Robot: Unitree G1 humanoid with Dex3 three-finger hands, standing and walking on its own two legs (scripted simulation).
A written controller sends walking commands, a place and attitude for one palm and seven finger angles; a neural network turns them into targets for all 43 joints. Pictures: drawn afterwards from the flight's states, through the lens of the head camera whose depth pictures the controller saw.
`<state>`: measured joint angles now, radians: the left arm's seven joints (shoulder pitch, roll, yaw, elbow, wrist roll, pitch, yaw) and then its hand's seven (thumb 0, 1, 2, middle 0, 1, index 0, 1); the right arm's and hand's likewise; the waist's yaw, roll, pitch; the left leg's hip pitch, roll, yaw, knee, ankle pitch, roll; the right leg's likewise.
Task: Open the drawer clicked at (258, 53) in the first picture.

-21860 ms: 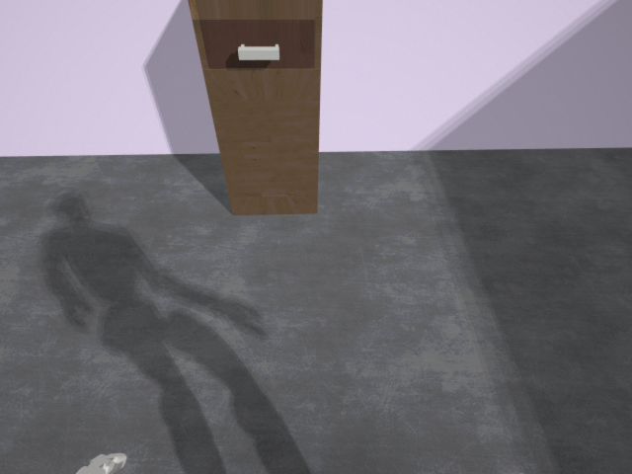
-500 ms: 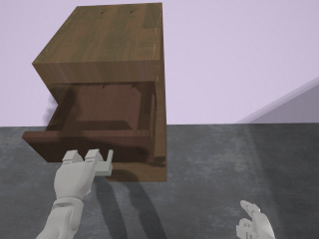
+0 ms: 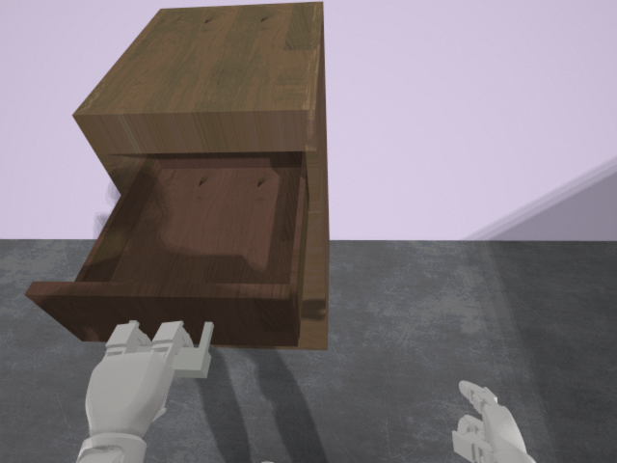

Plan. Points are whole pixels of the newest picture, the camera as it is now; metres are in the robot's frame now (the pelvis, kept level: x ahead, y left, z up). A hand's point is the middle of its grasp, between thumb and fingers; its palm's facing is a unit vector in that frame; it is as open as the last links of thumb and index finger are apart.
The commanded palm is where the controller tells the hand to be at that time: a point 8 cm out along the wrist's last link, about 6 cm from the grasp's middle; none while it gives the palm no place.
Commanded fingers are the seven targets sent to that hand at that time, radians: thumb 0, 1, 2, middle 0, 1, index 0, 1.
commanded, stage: pull the drawer open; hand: left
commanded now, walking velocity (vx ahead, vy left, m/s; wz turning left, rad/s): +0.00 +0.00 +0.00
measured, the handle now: (165, 344) +0.26 +0.22 +0.02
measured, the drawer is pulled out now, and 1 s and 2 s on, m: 0.28 0.30 0.30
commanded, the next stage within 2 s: open the thumb to release the handle in 0.40 s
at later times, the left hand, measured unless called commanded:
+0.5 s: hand (148, 417) +0.17 +0.22 +0.00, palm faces -0.04 -0.10 -0.99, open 6.4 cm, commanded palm +0.15 +0.23 +0.05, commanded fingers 0.00 0.83 0.87 -0.40 -1.34 -0.40 -1.34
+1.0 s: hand (149, 412) +0.18 +0.22 +0.00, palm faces +0.00 -0.10 -0.99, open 12.2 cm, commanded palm +0.15 +0.23 +0.05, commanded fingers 0.00 -0.50 0.30 -0.30 -1.20 -0.30 -1.20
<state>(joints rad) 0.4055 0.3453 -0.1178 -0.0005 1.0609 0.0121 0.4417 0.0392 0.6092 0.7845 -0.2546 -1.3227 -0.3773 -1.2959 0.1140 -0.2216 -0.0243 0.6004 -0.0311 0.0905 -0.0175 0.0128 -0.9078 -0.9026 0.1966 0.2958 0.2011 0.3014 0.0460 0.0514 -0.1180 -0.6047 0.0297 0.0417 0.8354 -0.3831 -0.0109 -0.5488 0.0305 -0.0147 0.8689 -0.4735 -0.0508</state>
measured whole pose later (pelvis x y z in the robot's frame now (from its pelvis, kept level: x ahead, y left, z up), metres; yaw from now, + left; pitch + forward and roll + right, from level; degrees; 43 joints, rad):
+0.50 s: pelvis +0.00 -0.01 -0.01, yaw -1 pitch +10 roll +1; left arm 0.59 0.36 -0.06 -0.13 1.03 -0.02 0.44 0.05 0.63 0.73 -0.24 -1.31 -0.37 -1.29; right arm 0.12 -0.22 -0.01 0.54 -0.04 0.09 0.03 0.01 -0.91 -0.90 0.20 0.30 0.20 0.30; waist 0.03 0.04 -0.14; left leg -0.65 0.04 0.06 0.89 -0.41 -0.02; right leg -0.61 0.04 0.00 0.93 -0.50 -0.06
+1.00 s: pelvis +0.00 -0.01 -0.01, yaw +0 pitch +9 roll +1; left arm 0.49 0.35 -0.10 -0.08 1.04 0.01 0.45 0.00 -0.23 0.41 -0.34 -1.23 -0.34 -1.23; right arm 0.11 -0.21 0.00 0.56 -0.03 0.10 -0.01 0.01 -0.91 -0.90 0.20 0.30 0.20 0.30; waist 0.06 0.05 -0.13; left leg -0.65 0.03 0.03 0.88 -0.39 -0.02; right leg -0.59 0.03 -0.02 0.91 -0.49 -0.06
